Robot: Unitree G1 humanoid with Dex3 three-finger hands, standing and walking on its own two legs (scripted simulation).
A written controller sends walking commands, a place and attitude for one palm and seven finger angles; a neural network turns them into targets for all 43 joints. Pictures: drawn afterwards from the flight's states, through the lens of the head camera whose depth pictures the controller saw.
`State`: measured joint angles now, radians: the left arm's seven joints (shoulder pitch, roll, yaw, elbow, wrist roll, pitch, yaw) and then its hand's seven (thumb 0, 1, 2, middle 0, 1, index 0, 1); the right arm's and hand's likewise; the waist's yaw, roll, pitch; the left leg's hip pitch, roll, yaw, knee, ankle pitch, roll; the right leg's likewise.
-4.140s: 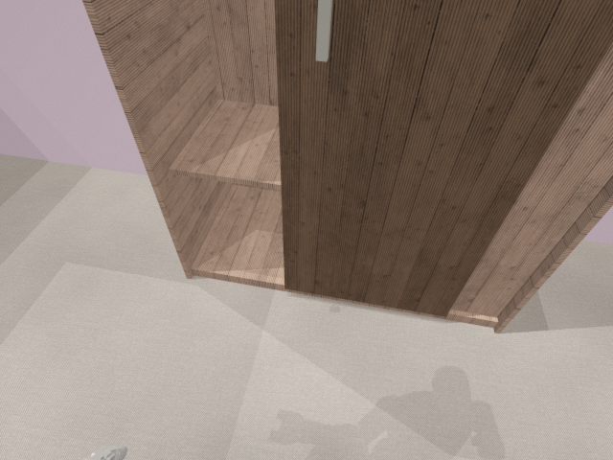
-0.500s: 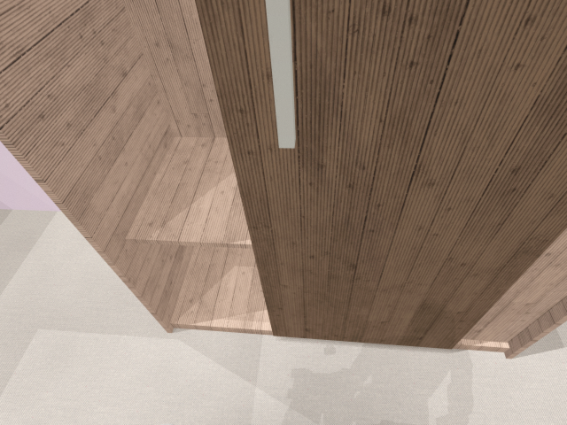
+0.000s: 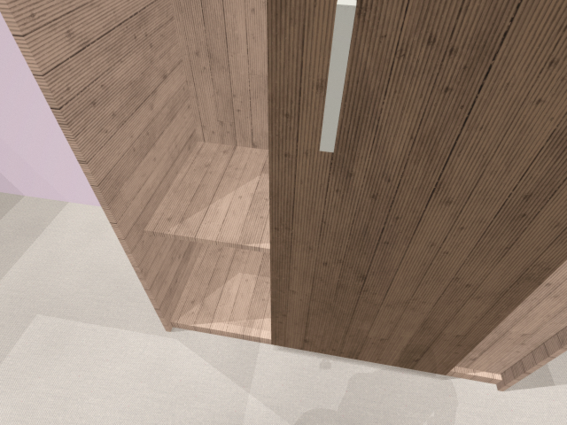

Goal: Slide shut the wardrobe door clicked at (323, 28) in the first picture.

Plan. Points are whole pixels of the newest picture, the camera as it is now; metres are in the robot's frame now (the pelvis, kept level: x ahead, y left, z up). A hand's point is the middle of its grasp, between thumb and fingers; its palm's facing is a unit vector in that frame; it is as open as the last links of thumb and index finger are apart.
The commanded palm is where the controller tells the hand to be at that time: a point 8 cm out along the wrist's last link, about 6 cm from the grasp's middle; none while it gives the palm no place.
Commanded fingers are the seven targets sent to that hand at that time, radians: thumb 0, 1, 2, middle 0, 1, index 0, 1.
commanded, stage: come to a stop and stand still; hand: right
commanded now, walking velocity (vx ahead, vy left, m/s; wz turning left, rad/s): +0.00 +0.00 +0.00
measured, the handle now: (336, 79) +0.50 -0.03 +0.27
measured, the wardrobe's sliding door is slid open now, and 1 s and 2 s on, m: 0.38 0.38 0.38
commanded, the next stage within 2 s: look again from close up in 1.02 s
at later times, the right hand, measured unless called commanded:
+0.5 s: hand out of the picture -0.03 -0.12 -0.18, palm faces +0.06 +0.99 -0.15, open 7.4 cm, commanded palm none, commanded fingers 0.00 -0.90 -0.90 0.20 0.30 0.20 0.30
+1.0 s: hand out of the picture +0.02 -0.13 -0.18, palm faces +0.05 +0.98 -0.21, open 7.4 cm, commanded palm none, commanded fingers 0.00 -0.90 -0.90 0.20 0.30 0.20 0.30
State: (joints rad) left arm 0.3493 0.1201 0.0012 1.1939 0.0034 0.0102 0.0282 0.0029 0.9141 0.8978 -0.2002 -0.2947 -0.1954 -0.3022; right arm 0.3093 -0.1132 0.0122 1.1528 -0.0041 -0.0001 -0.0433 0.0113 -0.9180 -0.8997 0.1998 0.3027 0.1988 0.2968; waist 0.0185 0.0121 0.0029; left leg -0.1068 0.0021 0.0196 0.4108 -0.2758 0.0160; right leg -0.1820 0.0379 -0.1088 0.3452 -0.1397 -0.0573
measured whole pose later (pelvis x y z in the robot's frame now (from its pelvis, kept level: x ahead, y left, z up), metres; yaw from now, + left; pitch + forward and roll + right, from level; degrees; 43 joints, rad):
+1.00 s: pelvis +0.03 +0.04 +0.00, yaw +0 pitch -1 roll -1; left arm 0.24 0.16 -0.01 1.17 0.00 -0.01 0.04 0.00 0.91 0.90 -0.20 -0.29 -0.20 -0.30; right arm 0.30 -0.14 0.01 1.15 0.00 -0.03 -0.05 0.00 -0.91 -0.90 0.20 0.30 0.20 0.30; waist -0.01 0.00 0.02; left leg -0.05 -0.05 0.04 0.37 -0.30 0.07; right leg -0.16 -0.01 -0.08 0.38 -0.20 0.00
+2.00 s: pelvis +0.02 -0.03 -0.01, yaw +1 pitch -1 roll +0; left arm 0.22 0.19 -0.02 1.11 0.01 -0.03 0.03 0.00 0.91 0.90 -0.20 -0.29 -0.20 -0.30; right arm 0.28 -0.20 0.02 1.11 -0.01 0.00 -0.03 0.01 -0.91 -0.90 0.20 0.30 0.20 0.30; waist -0.02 0.03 0.04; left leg -0.12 0.03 -0.01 0.46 -0.32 -0.02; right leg -0.19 0.07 -0.08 0.43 -0.23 -0.09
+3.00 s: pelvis +0.03 +0.08 -0.02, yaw -4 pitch +1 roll +0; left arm 0.25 0.13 0.02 1.09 0.03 -0.01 0.07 0.00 0.91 0.90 -0.20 -0.29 -0.20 -0.30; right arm 0.35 -0.13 -0.03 1.05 -0.02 0.05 0.00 0.01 -0.91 -0.90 0.20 0.30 0.20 0.30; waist 0.00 0.03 0.06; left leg -0.34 -0.02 0.07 0.85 -0.52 0.02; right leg -0.29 -0.09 -0.02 0.61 -0.32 0.05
